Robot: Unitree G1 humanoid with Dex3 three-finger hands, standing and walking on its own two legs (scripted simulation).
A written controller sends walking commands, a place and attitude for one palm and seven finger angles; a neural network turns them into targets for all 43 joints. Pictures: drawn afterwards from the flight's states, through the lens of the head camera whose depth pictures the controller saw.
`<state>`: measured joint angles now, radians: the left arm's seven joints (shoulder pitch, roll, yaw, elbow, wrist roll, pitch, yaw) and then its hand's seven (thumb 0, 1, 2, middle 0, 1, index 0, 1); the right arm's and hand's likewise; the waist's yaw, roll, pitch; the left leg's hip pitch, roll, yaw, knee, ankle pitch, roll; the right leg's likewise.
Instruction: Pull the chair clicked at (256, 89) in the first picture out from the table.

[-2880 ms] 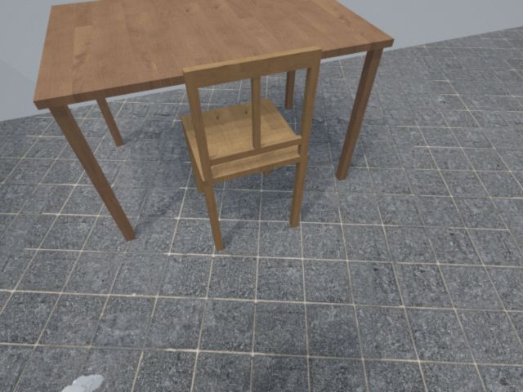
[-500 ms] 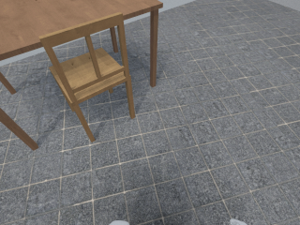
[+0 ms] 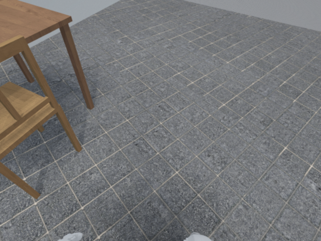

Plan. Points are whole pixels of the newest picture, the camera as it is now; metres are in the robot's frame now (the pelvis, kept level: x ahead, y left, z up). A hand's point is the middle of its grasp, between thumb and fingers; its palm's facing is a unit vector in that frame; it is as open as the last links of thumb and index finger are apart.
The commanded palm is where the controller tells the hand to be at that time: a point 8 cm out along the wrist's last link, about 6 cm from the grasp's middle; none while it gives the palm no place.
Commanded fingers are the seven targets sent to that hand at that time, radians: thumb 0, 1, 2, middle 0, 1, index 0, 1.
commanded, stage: walk to a spot facing it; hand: left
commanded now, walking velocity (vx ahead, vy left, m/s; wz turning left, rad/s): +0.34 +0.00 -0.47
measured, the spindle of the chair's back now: (1, 97) +0.64 +0.65 -0.10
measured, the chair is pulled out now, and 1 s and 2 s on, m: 0.00 0.00 0.00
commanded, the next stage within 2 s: turn to face it in 0.96 s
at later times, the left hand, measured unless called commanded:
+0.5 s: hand (98, 220) +0.22 +0.19 -0.20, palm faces -0.11 -0.98 -0.18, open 7.3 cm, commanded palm none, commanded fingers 0.00 0.90 0.90 -0.20 -0.30 -0.20 -0.30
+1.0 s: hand (144, 137) +0.52 +0.07 -0.18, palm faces -0.41 -0.90 -0.16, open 7.3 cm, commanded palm none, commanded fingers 0.00 0.90 0.90 -0.20 -0.30 -0.20 -0.30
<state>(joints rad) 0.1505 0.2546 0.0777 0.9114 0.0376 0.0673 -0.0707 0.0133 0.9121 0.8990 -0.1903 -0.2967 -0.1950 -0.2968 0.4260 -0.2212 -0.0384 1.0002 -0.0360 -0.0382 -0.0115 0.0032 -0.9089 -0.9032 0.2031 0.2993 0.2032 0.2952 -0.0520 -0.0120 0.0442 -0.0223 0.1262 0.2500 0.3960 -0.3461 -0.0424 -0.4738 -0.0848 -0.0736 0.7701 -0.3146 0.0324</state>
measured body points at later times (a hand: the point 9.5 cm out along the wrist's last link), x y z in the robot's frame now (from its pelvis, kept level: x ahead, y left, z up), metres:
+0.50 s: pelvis +0.18 -0.01 -0.02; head +0.17 +0.02 +0.43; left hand +0.22 +0.24 -0.18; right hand +0.22 -0.26 -0.14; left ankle +0.27 +0.07 -0.74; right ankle +0.09 -0.14 -0.73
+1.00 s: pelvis +0.37 -0.06 -0.01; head +0.40 -0.07 +0.44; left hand +0.54 +0.11 -0.16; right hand +0.17 -0.19 -0.15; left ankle +0.27 +0.07 -0.74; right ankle +0.45 -0.22 -0.71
